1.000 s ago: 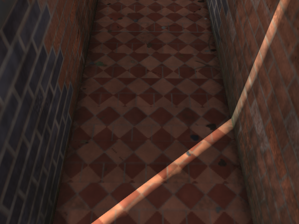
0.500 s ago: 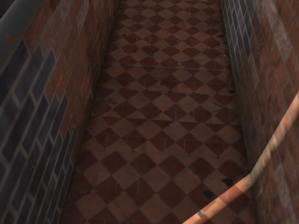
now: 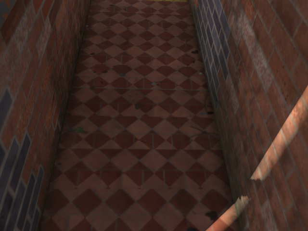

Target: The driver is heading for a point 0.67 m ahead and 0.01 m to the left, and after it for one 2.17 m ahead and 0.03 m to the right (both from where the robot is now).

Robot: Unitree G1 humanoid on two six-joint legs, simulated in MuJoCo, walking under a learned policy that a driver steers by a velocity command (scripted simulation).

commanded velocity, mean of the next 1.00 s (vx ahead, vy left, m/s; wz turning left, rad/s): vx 0.94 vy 0.00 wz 0.00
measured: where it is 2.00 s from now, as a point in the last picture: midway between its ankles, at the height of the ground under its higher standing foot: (142, 51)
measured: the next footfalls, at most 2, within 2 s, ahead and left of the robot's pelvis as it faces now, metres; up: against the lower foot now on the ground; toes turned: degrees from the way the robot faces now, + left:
right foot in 0.10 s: +0.18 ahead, -0.17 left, +0.00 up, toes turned -3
left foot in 0.58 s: +0.59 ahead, +0.06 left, +0.00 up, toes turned +5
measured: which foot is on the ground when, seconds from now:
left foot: down 0.00-0.10, up 0.12-0.56, down 0.58-1.00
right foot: up 0.00-0.08, down 0.10-0.60, up 0.62-1.00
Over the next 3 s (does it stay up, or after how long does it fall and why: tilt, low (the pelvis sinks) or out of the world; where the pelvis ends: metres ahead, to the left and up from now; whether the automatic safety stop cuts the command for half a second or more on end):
stays up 2.88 -0.08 -0.01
